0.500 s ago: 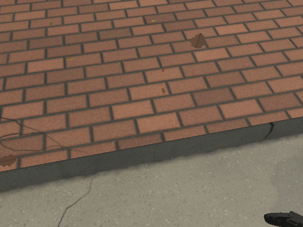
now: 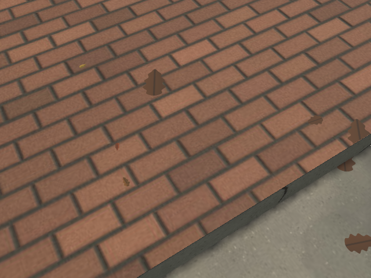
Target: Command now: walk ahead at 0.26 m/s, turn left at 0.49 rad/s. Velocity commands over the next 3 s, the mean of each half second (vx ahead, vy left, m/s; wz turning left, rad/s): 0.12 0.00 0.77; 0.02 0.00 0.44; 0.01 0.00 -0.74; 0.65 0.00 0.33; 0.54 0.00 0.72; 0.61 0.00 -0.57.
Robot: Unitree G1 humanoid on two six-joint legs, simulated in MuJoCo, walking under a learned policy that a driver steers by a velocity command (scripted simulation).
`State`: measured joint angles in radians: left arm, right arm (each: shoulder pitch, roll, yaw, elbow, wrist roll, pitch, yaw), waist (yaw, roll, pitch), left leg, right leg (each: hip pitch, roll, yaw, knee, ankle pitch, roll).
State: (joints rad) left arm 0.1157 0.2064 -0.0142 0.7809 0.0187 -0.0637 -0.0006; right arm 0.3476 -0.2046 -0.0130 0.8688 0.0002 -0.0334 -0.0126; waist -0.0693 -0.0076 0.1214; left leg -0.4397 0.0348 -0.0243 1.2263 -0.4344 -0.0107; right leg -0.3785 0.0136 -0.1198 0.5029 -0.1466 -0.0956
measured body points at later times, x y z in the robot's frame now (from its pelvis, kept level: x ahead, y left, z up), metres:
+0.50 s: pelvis +0.10 +0.05 +0.00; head +0.13 +0.08 +0.44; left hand +0.16 +0.35 -0.12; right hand +0.32 -0.16 -0.10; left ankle +0.14 +0.13 -0.73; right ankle +0.15 -0.09 -0.65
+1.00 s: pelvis +0.11 +0.00 +0.01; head +0.15 +0.00 +0.46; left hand +0.06 +0.28 -0.09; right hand +0.40 -0.10 -0.10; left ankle -0.02 +0.10 -0.69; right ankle +0.20 -0.06 -0.73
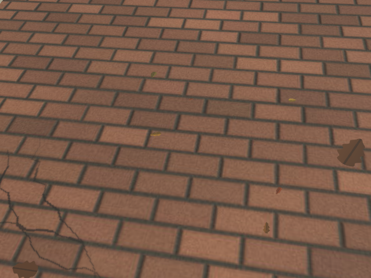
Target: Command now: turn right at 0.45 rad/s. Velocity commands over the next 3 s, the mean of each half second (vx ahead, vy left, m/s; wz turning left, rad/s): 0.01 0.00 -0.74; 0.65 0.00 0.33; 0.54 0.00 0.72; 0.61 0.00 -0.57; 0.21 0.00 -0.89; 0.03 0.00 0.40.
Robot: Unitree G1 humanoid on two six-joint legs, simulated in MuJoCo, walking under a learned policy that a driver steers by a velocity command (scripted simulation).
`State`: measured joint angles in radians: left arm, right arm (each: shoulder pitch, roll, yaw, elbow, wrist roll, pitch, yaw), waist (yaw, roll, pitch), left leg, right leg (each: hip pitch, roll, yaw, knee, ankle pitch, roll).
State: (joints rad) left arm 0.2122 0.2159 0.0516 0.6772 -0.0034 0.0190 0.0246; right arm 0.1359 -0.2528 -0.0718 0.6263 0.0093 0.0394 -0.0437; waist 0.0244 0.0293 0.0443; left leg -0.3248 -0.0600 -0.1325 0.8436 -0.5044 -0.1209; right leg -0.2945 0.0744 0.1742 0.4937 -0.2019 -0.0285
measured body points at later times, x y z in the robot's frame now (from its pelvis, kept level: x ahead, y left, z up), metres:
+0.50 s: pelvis -0.03 +0.02 +0.00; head +0.01 +0.01 +0.45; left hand +0.24 +0.18 -0.09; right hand -0.02 -0.28 -0.10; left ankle -0.04 +0.13 -0.74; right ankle -0.06 -0.13 -0.69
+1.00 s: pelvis +0.13 -0.08 -0.02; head +0.13 -0.09 +0.43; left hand +0.13 +0.17 -0.16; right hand +0.24 -0.35 -0.12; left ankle +0.21 +0.02 -0.44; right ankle -0.08 -0.10 -0.74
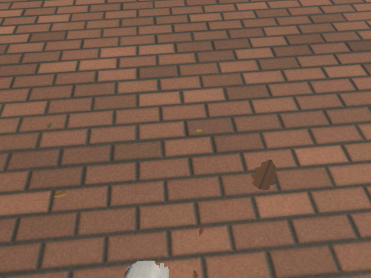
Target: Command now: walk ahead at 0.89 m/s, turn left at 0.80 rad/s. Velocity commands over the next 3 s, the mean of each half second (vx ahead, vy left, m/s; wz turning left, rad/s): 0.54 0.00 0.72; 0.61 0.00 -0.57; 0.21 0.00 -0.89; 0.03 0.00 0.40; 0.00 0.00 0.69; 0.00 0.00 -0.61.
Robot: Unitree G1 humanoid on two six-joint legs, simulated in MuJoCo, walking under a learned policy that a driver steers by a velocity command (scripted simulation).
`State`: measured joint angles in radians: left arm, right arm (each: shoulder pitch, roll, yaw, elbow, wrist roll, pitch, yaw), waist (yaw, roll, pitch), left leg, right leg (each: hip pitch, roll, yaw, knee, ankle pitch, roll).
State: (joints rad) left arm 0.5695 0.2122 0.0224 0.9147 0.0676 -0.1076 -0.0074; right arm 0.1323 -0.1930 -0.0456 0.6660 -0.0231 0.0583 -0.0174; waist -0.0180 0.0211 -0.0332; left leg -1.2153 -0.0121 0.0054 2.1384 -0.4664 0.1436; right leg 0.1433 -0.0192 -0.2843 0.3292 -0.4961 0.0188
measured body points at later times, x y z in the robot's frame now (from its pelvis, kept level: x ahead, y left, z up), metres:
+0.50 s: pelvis +0.40 +0.07 +0.19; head +0.42 +0.08 +0.64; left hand +0.56 +0.36 +0.16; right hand +0.53 -0.18 +0.06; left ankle +0.28 +0.07 -0.52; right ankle +0.62 +0.00 -0.48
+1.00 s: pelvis +0.69 +0.17 +0.18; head +0.70 +0.18 +0.63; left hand +0.74 +0.48 +0.07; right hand +0.87 -0.06 +0.10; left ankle +0.63 +0.29 -0.56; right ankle +0.68 +0.05 -0.46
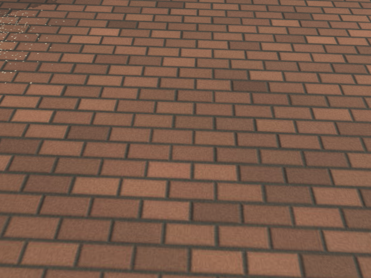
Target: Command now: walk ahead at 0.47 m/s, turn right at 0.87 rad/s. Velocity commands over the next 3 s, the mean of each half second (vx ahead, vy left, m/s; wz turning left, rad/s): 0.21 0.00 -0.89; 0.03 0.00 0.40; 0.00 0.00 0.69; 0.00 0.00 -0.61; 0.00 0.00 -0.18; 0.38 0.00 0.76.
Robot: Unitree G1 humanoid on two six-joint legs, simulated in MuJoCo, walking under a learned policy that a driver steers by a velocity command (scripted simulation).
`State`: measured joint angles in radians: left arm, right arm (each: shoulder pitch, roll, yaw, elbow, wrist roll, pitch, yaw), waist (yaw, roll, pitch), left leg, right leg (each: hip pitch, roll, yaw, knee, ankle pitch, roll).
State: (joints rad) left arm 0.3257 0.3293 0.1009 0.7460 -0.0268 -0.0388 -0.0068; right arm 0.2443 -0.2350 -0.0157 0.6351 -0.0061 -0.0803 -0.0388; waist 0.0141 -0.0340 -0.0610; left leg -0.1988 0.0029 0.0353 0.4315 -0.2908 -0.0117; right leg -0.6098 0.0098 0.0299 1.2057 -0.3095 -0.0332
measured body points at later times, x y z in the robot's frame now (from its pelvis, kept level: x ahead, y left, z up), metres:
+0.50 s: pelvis +0.23 -0.02 -0.01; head +0.28 -0.05 +0.43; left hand +0.51 +0.14 -0.09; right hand +0.29 -0.34 -0.09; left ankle +0.39 +0.10 -0.68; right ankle +0.27 -0.12 -0.74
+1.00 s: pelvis +0.28 +0.00 -0.01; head +0.32 +0.00 +0.44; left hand +0.51 +0.23 -0.10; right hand +0.36 -0.32 -0.09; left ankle +0.40 +0.08 -0.74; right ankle +0.25 -0.11 -0.74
